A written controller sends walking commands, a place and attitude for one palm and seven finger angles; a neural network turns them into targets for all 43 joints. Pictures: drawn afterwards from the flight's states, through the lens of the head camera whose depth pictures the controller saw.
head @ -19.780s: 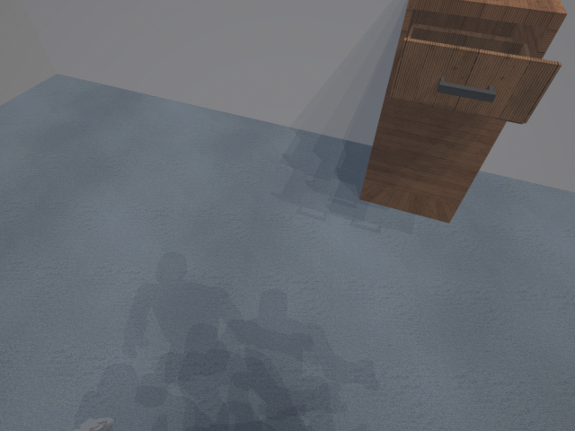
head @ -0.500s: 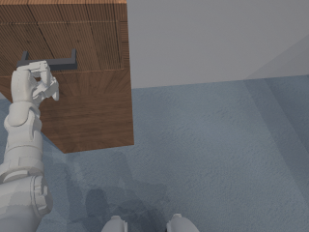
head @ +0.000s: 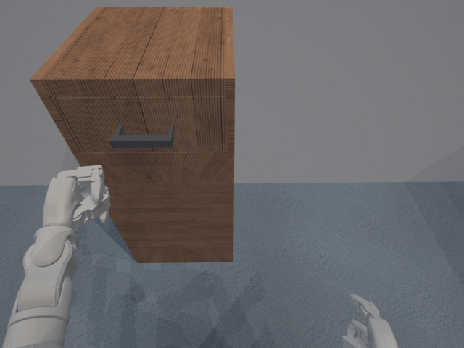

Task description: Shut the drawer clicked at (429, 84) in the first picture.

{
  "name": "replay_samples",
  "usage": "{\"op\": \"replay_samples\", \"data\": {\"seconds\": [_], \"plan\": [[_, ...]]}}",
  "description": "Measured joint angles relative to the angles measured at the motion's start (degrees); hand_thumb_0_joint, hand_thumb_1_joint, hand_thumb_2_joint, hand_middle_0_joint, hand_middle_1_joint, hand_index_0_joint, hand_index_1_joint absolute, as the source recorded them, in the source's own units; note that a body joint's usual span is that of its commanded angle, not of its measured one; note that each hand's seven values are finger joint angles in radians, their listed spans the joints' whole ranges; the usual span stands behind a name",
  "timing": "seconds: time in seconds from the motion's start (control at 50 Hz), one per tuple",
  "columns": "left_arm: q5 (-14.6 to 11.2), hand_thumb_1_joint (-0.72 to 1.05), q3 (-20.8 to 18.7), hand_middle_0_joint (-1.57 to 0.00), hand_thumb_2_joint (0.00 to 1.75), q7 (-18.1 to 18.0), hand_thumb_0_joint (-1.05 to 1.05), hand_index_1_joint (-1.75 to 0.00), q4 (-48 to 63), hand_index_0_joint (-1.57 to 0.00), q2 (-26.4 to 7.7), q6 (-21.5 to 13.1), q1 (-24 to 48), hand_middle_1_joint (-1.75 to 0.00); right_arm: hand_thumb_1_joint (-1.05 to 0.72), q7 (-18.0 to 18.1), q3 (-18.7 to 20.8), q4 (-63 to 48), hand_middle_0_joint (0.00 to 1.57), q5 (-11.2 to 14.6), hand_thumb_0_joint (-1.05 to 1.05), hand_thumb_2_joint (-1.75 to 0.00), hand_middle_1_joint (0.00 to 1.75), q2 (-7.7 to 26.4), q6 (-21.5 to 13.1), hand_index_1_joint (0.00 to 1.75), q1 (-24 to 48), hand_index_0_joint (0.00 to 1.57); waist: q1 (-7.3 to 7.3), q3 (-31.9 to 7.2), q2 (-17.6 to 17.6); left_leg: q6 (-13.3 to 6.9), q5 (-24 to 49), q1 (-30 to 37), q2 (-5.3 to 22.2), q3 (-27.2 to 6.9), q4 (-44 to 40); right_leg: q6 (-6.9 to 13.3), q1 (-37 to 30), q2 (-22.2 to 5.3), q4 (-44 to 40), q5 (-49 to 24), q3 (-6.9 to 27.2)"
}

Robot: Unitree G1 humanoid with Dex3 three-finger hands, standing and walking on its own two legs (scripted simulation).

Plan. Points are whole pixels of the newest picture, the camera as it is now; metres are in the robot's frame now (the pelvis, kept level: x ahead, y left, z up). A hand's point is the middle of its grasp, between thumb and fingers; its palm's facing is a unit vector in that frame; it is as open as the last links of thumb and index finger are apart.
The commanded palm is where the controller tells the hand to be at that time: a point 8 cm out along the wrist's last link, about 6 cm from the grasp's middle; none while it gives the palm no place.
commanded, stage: draw the hand back to the body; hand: left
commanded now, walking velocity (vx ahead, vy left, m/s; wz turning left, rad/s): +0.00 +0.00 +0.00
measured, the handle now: (143, 135) +0.57 +0.25 +0.03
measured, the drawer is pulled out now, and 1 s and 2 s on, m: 0.00 0.00 0.00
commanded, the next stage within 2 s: step back with the hand held close in 0.78 s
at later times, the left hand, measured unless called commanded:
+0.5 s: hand (62, 238) +0.22 +0.23 +0.17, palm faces +0.36 -0.86 -0.36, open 3.3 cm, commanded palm +0.16 +0.27 +0.19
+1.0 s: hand (37, 243) +0.20 +0.23 +0.19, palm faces +0.41 -0.81 -0.42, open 3.3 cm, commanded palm +0.14 +0.27 +0.20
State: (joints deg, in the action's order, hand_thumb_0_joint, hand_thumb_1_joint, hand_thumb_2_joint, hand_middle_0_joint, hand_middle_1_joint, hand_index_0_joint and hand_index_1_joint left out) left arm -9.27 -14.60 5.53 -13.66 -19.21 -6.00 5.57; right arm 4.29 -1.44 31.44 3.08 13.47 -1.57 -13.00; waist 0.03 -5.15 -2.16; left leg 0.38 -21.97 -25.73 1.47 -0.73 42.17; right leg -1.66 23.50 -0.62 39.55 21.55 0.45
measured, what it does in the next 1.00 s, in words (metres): stands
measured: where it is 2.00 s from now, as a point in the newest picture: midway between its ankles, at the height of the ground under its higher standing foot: outside the picture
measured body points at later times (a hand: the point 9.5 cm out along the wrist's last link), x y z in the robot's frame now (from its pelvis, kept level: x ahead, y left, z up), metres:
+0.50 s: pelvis +0.01 -0.01 +0.02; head -0.01 -0.04 +0.47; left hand +0.19 +0.27 +0.19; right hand +0.19 -0.23 -0.06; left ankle -0.01 +0.12 -0.72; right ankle -0.02 -0.14 -0.72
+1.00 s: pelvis +0.01 -0.01 +0.02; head -0.01 -0.03 +0.47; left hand +0.17 +0.27 +0.22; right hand +0.20 -0.23 -0.06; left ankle -0.01 +0.12 -0.72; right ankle -0.02 -0.14 -0.72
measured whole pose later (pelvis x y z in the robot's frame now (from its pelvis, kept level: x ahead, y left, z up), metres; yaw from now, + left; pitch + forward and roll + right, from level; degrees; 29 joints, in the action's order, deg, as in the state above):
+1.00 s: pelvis +0.01 -0.01 +0.02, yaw -1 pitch -3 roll -1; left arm -3.0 -19.6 -5.5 25.3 -18.7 -9.5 -29.4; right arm 4.2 -0.7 34.0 0.2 12.6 -6.2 -11.4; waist -3.1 0.1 -4.3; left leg 1.2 -16.5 -8.2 2.7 0.3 27.4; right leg -0.7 6.3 0.5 24.3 15.4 1.1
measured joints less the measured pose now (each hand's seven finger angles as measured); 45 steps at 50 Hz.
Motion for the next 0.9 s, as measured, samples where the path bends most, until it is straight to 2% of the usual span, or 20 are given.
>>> {"op": "replay_samples", "data": {"seconds": [0.04,0.1,0.22,0.4,0.64,0.76,0.9], "plan": [[1.8,0.89,1.3,-1.4,0.9,-3.9,0.02,-1.6,3.8,-1.4,0.4,0.9,-3.1,-1.6,-0.91,0.4,-0.1,0.2,0.2,-0.2,0.01,-0.9,0.3,-0.2,-0.1,0.3,0.7,0.2,-0.45,0.9,-0.1,-0.1,1.0,2.7,-0.1,0.3,-2.4,0.1,-2.5,-0.1,-2.0,-0.9,0.2],[3.6,0.89,2.3,-1.4,0.9,-7.5,0.02,-1.6,8.2,-1.4,1.0,1.9,-6.9,-1.6,-0.91,0.9,-0.4,0.9,0.2,-0.5,0.01,-0.9,0.3,-0.5,-0.2,0.3,1.4,0.2,-1.12,2.0,-0.1,-0.1,2.4,6.5,-0.2,0.5,-5.7,0.2,-6.0,-0.2,-5.0,-2.2,0.4],[5.0,0.89,2.4,-1.4,0.9,-10.5,0.02,-1.6,15.2,-1.4,1.5,2.8,-12.9,-1.6,-0.91,1.1,-0.7,2.4,0.2,-1.3,0.01,-0.9,0.3,-0.7,-1.0,0.3,1.9,0.2,-2.1,3.8,-0.3,0.2,4.5,12.6,-0.2,0.6,-11.0,0.4,-12.0,-0.3,-10.0,-4.1,0.3],[5.3,0.89,1.2,-1.4,0.9,-10.6,0.02,-1.6,27.0,-1.4,1.5,1.8,-23.3,-1.6,-0.91,0.3,-0.2,3.5,0.2,-2.3,0.01,-0.9,0.3,-0.7,-2.5,0.3,1.6,0.2,-2.75,4.9,-1.3,0.5,6.1,17.7,0.0,0.9,-15.5,0.6,-16.7,-0.1,-14.0,-5.5,0.5],[5.6,0.89,-2.2,-1.41,0.9,-10.6,0.02,-1.6,40.2,-1.41,0.4,0.0,-36.7,-1.6,-0.91,0.4,1.0,3.6,0.2,-2.6,0.02,-0.9,0.3,-0.9,-5.0,0.3,0.5,0.2,-3.78,4.5,-2.2,1.0,5.6,19.1,0.8,0.7,-15.6,1.1,-18.3,0.6,-14.7,-5.3,0.3],[5.8,0.89,-2.4,-1.41,0.9,-11.0,0.01,-1.6,39.6,-1.41,1.1,-0.6,-36.5,-1.6,-0.91,0.9,1.2,3.8,0.2,-2.6,0.01,-0.9,0.3,-0.8,-5.6,0.3,0.8,0.2,-4.34,4.9,-2.4,1.0,5.5,19.0,0.8,0.3,-15.1,1.1,-18.5,0.7,-14.4,-5.2,-0.1],[6.1,0.89,-1.6,-1.41,0.9,-11.3,0.02,-1.6,39.0,-1.41,1.6,-0.1,-35.4,-1.6,-0.91,0.9,1.0,3.9,0.2,-2.8,0.02,-0.9,0.3,-1.1,-6.4,0.3,1.0,0.2,-4.03,5.2,-1.8,1.0,5.5,19.2,0.8,0.6,-15.1,1.1,-18.4,0.6,-14.0,-5.1,0.1]]}}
